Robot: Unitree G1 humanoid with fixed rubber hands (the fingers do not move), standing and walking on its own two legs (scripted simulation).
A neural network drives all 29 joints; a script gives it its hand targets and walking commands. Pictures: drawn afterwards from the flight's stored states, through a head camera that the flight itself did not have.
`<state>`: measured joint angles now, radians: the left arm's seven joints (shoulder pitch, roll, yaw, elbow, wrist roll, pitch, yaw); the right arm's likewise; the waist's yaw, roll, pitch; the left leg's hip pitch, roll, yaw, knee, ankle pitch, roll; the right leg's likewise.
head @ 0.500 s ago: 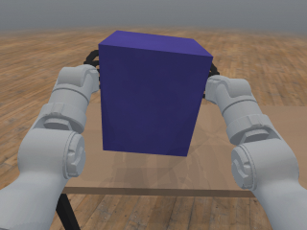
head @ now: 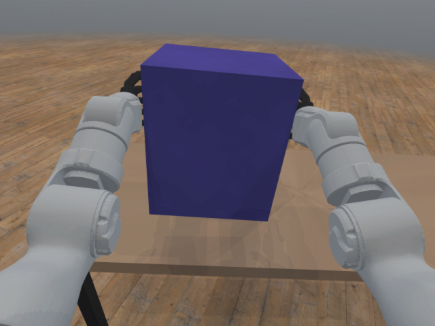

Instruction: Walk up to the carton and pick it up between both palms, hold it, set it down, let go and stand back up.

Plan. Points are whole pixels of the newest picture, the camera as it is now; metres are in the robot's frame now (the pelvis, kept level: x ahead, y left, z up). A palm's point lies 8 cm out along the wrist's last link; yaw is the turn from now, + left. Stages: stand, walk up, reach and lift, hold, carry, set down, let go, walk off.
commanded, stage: hold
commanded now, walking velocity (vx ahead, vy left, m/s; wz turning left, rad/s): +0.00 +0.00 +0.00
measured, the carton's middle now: (215, 129) +0.40 +0.01 +0.26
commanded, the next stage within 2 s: set down in 0.96 s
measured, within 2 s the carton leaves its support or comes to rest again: neither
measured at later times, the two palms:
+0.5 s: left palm (131, 103) +0.40 +0.15 +0.31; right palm (304, 121) +0.39 -0.15 +0.29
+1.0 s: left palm (129, 107) +0.40 +0.16 +0.30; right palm (301, 123) +0.39 -0.14 +0.29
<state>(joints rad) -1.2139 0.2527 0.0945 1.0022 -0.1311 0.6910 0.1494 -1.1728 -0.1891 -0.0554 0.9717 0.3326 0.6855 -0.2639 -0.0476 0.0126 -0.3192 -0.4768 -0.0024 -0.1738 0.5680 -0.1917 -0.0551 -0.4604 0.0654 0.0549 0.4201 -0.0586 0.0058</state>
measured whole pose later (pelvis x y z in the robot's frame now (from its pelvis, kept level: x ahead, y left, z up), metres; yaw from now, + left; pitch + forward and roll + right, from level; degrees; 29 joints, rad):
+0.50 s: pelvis +0.00 +0.00 +0.00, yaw +0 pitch +4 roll -2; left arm -1.21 0.24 0.14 1.01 -0.11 0.70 0.15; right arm -1.17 -0.19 -0.03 0.97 0.34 0.69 -0.26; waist -0.04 0.04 -0.32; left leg -0.44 0.00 -0.18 0.55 -0.19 -0.06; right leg -0.42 0.07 0.05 0.41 -0.06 0.00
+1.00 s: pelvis +0.00 +0.00 +0.00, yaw +0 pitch +6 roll -2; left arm -1.23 0.26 0.07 1.04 -0.15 0.67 0.15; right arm -1.18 -0.18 -0.07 0.98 0.32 0.68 -0.26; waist -0.05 0.02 -0.32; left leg -0.48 -0.01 -0.18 0.57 -0.19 -0.06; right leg -0.47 0.06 0.05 0.43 -0.06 0.00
